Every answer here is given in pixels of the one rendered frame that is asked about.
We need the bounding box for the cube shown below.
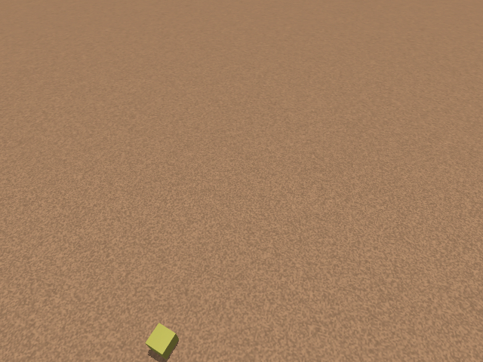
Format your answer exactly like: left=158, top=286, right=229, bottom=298
left=145, top=323, right=179, bottom=360

